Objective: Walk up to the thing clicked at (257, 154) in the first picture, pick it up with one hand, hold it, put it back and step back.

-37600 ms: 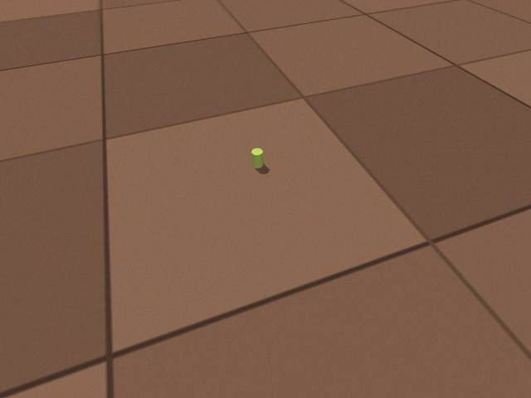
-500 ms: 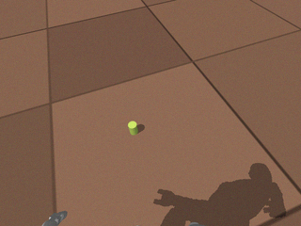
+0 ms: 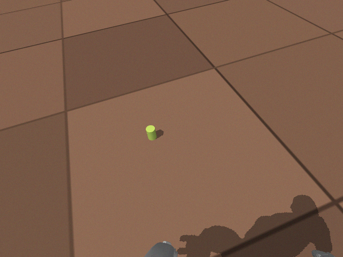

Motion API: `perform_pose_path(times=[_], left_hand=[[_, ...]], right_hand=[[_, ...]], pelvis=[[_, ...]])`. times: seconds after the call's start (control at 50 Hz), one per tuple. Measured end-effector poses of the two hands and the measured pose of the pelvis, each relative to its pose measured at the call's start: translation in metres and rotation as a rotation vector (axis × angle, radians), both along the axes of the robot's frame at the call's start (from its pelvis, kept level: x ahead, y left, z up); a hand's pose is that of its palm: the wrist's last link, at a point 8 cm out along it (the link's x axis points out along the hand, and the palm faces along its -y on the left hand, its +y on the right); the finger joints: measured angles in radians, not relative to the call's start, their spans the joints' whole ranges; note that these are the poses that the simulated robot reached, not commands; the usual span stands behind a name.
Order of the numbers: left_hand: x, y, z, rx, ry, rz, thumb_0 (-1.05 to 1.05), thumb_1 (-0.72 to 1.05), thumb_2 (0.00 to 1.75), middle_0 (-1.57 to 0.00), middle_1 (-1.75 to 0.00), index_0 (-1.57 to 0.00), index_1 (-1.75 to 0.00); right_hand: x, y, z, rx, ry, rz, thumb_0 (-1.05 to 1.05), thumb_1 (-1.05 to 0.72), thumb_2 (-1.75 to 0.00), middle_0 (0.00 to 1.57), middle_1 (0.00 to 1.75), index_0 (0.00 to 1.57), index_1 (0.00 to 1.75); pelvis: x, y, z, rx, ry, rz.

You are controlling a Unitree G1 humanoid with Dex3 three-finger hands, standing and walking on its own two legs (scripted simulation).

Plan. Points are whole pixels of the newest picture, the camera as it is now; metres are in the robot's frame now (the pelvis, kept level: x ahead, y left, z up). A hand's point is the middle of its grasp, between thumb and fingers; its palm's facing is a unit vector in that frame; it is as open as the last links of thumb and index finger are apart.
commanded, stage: step back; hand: left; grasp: from above
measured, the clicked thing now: (151, 132) +1.02 +0.30 -0.71
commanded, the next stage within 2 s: stand in 1.08 s
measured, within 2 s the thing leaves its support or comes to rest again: neither
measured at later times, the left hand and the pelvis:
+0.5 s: hand out of the picture -0.04 +0.28 -0.14, palm faces +0.09 -0.92 -0.39, open 7.4 cm; pelvis -0.06 +0.00 +0.00, yaw +4 degrees
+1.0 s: hand out of the picture +0.07 +0.29 -0.14, palm faces +0.06 -0.93 -0.37, open 7.4 cm; pelvis -0.02 +0.02 +0.01, yaw +3 degrees
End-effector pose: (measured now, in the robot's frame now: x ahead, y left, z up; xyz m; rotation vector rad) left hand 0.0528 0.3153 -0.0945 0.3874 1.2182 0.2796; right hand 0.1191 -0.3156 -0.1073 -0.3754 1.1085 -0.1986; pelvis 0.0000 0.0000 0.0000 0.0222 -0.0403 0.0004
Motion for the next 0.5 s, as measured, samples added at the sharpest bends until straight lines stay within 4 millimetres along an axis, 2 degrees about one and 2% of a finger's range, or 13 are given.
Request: perform_pose_path(times=[0.08, 0.16, 0.26, 0.36, 0.5], left_hand=[[-0.024, 0.008, 0.005, 0.025, -0.042, 0.021, 0.00, 0.90, 0.90, -0.21, -0.30, -0.21, -0.30], [-0.046, 0.024, 0.002, 0.033, -0.092, 0.054, 0.00, 0.89, 0.90, -0.21, -0.30, -0.21, -0.30], [-0.078, 0.032, -0.002, 0.005, -0.049, 0.086, 0.00, 0.90, 0.90, -0.21, -0.30, -0.21, -0.30], [-0.096, 0.025, -0.005, -0.026, -0.007, 0.080, 0.00, 0.90, 0.90, -0.21, -0.30, -0.21, -0.30], [-0.104, 0.002, -0.006, -0.049, -0.022, 0.090, 0.00, 0.90, 0.90, -0.21, -0.30, -0.21, -0.30]], right_hand=[[-0.040, 0.000, -0.007, -0.002, 0.075, 0.028, 0.00, -0.90, -0.90, 0.20, 0.30, 0.20, 0.30], [-0.074, 0.008, -0.014, -0.008, 0.144, 0.055, 0.01, -0.90, -0.90, 0.20, 0.30, 0.20, 0.30], [-0.106, 0.024, -0.007, 0.017, 0.146, 0.041, 0.01, -0.90, -0.89, 0.20, 0.30, 0.20, 0.30], [-0.111, 0.028, -0.003, 0.042, 0.108, 0.031, 0.01, -0.90, -0.89, 0.20, 0.30, 0.21, 0.30], [-0.095, 0.022, -0.006, 0.051, 0.085, 0.036, 0.01, -0.90, -0.89, 0.20, 0.30, 0.20, 0.30]], pelvis=[[-0.023, 0.001, -0.001, -0.004, 0.003, 0.040], [-0.043, 0.007, -0.007, -0.012, 0.002, 0.092], [-0.059, 0.013, 0.000, 0.004, -0.013, 0.091], [-0.063, 0.007, 0.004, -0.003, -0.014, 0.068], [-0.063, 0.002, 0.005, -0.027, -0.018, 0.072]])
